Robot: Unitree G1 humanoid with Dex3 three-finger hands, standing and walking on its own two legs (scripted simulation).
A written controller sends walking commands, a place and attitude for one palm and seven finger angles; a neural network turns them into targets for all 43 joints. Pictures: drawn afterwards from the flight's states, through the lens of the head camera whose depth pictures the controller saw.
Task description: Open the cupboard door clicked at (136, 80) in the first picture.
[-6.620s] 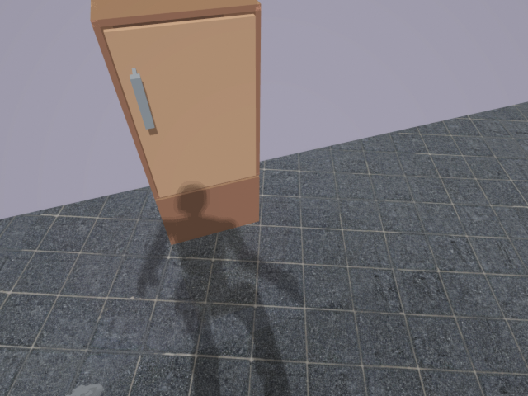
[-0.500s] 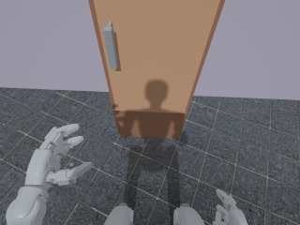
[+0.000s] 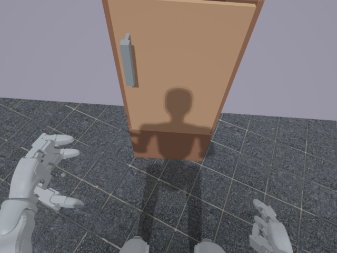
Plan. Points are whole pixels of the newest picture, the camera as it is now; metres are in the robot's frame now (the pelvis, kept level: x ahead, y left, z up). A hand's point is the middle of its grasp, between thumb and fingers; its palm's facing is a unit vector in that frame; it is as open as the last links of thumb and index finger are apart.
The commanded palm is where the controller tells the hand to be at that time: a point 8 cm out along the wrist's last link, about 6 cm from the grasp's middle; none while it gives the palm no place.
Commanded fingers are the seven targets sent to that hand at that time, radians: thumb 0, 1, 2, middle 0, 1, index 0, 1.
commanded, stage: raise the hand with hooked fingers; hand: left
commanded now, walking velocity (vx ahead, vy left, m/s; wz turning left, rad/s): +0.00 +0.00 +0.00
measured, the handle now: (129, 60) +0.64 +0.17 +0.06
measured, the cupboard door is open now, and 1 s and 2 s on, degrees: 0 0 0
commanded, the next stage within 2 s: move the hooked fingers beside the handle in 0.82 s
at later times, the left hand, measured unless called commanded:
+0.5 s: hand (61, 153) +0.30 +0.25 +0.07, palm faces +0.02 -1.00 -0.05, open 14.0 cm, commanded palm +0.27 +0.30 +0.08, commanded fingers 0.00 -0.50 0.30 -0.30 -1.20 -0.30 -1.20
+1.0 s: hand (56, 156) +0.29 +0.26 +0.07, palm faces +0.04 -1.00 -0.03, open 14.0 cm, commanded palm +0.28 +0.31 +0.08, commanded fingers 0.00 -0.50 0.30 -0.30 -1.20 -0.30 -1.20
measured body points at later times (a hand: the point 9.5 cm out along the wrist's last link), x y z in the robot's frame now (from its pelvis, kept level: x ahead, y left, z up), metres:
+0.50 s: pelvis +0.00 -0.01 +0.01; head +0.06 -0.01 +0.46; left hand +0.29 +0.31 +0.08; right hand +0.14 -0.28 -0.07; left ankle +0.00 +0.13 -0.67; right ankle +0.03 -0.13 -0.67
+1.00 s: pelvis +0.00 -0.01 +0.01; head +0.06 +0.00 +0.46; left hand +0.29 +0.32 +0.08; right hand +0.15 -0.25 -0.07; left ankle +0.00 +0.13 -0.67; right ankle +0.03 -0.13 -0.67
